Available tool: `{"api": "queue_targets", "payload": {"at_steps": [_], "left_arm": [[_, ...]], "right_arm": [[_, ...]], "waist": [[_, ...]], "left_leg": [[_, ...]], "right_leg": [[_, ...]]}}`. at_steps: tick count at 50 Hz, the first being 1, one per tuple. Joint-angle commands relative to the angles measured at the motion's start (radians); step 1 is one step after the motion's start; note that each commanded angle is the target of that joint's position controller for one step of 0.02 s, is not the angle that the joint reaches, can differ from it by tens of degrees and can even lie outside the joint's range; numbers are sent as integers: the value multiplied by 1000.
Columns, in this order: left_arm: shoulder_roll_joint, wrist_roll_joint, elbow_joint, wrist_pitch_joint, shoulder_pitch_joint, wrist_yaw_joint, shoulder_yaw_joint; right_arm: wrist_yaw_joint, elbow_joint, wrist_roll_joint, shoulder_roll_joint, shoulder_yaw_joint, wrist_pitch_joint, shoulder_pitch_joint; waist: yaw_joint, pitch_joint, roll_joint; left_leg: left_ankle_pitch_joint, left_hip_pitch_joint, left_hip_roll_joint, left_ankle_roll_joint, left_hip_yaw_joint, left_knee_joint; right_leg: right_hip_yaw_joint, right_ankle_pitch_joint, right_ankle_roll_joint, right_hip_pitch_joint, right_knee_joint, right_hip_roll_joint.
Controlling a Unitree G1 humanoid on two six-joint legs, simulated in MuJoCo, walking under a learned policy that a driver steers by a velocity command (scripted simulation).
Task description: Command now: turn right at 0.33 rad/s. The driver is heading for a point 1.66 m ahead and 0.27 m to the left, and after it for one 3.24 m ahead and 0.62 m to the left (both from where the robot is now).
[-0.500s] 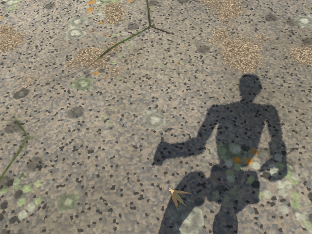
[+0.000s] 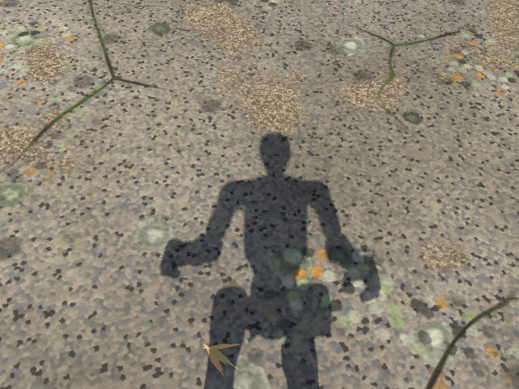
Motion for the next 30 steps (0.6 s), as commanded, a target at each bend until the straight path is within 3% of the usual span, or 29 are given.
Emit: {"api": "queue_targets", "payload": {"at_steps": [1,4,6,8,10,11,12,13,14,15,17,19,30], "left_arm": [[62,0,-35,0,54,3,23],[13,-3,-60,-5,-15,0,-4],[-14,1,-71,-7,-43,-7,-21],[13,-8,-60,-8,-27,-10,-13],[14,-3,-26,-10,30,-12,-11],[41,5,-32,-10,36,-8,-10],[99,15,-42,-8,59,2,-2],[88,29,-23,-9,-2,-4,-9],[18,25,-48,-18,-37,-15,-22],[-1,34,-33,-25,-24,-21,-29],[26,30,-25,-38,-16,-23,-25],[11,26,-15,-44,-1,-19,-32],[-10,22,14,-47,9,-14,-39]], "right_arm": [[-10,-95,16,-115,-16,-14,-103],[-13,-80,12,-112,-14,-4,-56],[-10,-73,15,-138,-20,3,-42],[-4,-63,24,-163,-25,8,-16],[0,-50,43,-144,-15,6,-3],[4,-38,38,-127,-7,-5,33],[13,-49,4,-86,8,-21,38],[17,-50,-2,-38,21,-32,64],[14,-45,-12,-89,15,-32,-3],[15,-44,-8,-104,10,-31,-35],[8,-33,-1,-105,8,-19,-34],[7,-21,5,-94,10,-14,-22],[-5,59,11,-90,9,-14,3]], "waist": [[42,-42,159],[4,-69,205],[-16,-81,252],[-22,-80,260],[11,-65,224],[4,-84,185],[-15,-140,33],[-74,-133,-161],[-23,-104,-99],[-8,-86,-75],[-2,-37,-58],[-7,-18,-52],[-7,-17,25]], "left_leg": [[299,83,219,190,-193,-180],[315,168,197,190,-140,-155],[324,151,201,194,-127,-145],[348,146,215,200,-148,-121],[352,106,195,159,-138,-84],[298,46,182,101,-132,-72],[163,-28,118,32,-59,36],[-32,5,63,-22,11,-21],[11,53,57,-57,12,-16],[53,59,49,-63,22,-18],[90,63,49,-57,24,-14],[99,74,53,-49,18,-23],[118,104,58,-55,19,-35]], "right_leg": [[-2,28,42,-47,171,-35],[-50,38,60,13,-78,-83],[-106,-10,57,141,-261,-112],[-147,37,47,224,-414,-102],[-157,262,6,363,-697,-92],[-84,372,-25,474,-719,-142],[58,647,-66,581,-667,-280],[79,589,-146,450,-627,-328],[59,438,-148,396,-643,-277],[36,342,-118,380,-645,-242],[21,301,-93,334,-649,-218],[12,299,-85,313,-645,-209],[-16,296,-77,309,-624,-178]]}}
